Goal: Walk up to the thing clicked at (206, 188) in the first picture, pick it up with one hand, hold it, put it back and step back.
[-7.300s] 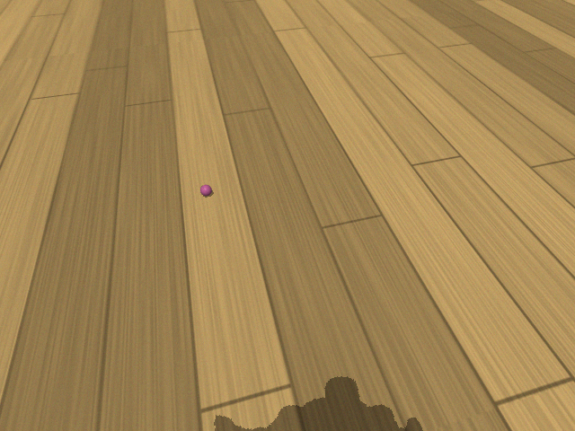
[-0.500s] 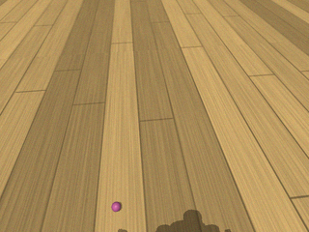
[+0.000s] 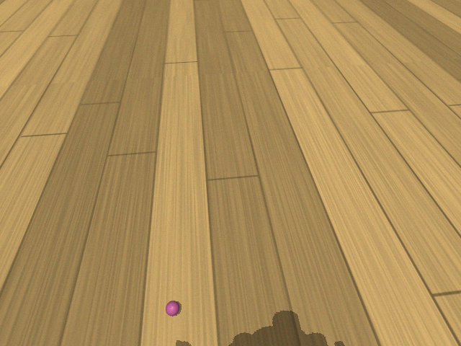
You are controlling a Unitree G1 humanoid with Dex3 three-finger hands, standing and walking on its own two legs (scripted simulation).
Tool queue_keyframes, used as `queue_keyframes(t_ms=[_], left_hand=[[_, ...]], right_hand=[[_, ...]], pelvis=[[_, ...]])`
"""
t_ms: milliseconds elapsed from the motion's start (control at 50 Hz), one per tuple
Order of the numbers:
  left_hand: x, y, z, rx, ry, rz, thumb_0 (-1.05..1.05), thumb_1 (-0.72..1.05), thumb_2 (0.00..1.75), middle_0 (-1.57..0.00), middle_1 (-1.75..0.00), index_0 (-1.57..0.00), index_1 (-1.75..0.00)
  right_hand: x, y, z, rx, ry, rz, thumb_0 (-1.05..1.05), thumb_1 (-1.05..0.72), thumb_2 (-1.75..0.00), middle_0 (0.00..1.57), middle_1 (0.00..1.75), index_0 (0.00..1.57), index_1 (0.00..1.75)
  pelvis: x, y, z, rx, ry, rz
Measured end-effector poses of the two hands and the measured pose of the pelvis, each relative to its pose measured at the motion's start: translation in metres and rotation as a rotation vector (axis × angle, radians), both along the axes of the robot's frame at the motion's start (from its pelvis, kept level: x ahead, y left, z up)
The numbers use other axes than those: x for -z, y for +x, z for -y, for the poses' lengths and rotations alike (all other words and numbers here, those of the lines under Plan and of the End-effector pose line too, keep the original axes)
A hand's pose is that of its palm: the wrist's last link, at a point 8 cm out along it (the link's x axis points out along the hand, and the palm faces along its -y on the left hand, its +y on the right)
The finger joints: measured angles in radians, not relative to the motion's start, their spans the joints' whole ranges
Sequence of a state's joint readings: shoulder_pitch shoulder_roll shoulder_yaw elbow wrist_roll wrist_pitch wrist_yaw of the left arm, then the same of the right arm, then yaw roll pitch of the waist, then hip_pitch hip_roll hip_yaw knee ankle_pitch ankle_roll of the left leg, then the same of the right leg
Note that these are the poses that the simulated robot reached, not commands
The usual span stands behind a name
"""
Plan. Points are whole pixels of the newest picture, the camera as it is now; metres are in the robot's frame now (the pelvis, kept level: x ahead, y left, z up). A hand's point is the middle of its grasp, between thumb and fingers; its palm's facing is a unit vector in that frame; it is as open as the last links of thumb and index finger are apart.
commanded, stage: walk up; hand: left
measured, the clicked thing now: (172, 308) +0.39 +0.25 -0.75
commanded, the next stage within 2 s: none
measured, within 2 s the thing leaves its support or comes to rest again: neither
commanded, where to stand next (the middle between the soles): +0.02 +0.02 m, yaw +0 degrees
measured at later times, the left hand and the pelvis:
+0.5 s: hand out of the picture +0.05 +0.31 -0.19, palm faces -0.03 -0.94 -0.34, open 7.4 cm; pelvis -0.09 +0.05 -0.02, yaw +0 degrees
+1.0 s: hand out of the picture -0.10 +0.28 -0.15, palm faces -0.03 -0.91 -0.41, open 7.4 cm; pelvis -0.22 +0.02 -0.02, yaw -2 degrees
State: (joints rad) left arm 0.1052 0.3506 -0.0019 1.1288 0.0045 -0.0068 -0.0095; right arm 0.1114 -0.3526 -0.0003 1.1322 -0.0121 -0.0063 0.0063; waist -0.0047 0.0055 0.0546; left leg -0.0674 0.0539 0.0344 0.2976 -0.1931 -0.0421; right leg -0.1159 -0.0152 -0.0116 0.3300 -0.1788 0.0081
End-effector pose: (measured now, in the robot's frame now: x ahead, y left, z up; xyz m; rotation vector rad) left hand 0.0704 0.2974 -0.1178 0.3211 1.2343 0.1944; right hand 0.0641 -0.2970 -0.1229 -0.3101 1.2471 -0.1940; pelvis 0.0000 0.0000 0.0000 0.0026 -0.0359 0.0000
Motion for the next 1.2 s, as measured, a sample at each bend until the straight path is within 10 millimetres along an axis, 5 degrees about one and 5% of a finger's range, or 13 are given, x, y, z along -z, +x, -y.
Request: queue_keyframes(t_ms=[240,420,620,880,1040,1200], left_hand=[[0.011,-0.004,-0.028,-0.007,0.036,0.045,0.00,0.90,0.90,-0.21,-0.30,-0.20,-0.30],[0.035,-0.006,-0.060,0.025,0.016,0.100,0.00,0.91,0.90,-0.21,-0.30,-0.20,-0.30],[0.030,-0.070,-0.062,0.056,0.005,0.001,0.00,0.91,0.90,-0.21,-0.30,-0.20,-0.30],[0.008,-0.153,-0.032,0.066,0.052,0.047,0.00,0.91,0.90,-0.21,-0.30,-0.20,-0.30],[-0.004,-0.184,-0.028,0.042,0.067,0.140,0.00,0.90,0.90,-0.21,-0.30,-0.20,-0.30],[0.019,-0.226,-0.040,0.006,0.022,0.174,0.00,0.90,0.90,-0.21,-0.30,-0.20,-0.30]], right_hand=[[0.006,-0.013,0.006,0.007,-0.063,0.004,0.00,-0.91,-0.90,0.20,0.30,0.20,0.30],[0.001,-0.085,-0.026,0.007,-0.119,-0.066,0.00,-0.91,-0.90,0.20,0.30,0.20,0.30],[-0.011,-0.120,-0.042,0.042,-0.119,-0.002,0.00,-0.90,-0.90,0.21,0.30,0.21,0.30],[0.011,-0.157,-0.001,0.037,-0.074,0.123,0.00,-0.91,-0.90,0.20,0.30,0.21,0.30],[0.011,-0.206,0.000,-0.026,-0.082,0.074,0.00,-0.91,-0.90,0.20,0.30,0.20,0.30],[0.008,-0.258,-0.020,-0.084,-0.094,0.042,0.00,-0.91,-0.90,0.20,0.30,0.20,0.30]], pelvis=[[0.017,-0.043,-0.016,-0.004,-0.001,-0.006],[0.029,-0.079,-0.051,-0.011,-0.018,-0.003],[0.016,-0.114,-0.056,0.045,-0.034,-0.012],[0.028,-0.186,-0.024,0.074,0.000,0.011],[0.024,-0.227,-0.022,0.015,0.008,0.000],[0.033,-0.278,-0.031,-0.030,0.013,0.022]])
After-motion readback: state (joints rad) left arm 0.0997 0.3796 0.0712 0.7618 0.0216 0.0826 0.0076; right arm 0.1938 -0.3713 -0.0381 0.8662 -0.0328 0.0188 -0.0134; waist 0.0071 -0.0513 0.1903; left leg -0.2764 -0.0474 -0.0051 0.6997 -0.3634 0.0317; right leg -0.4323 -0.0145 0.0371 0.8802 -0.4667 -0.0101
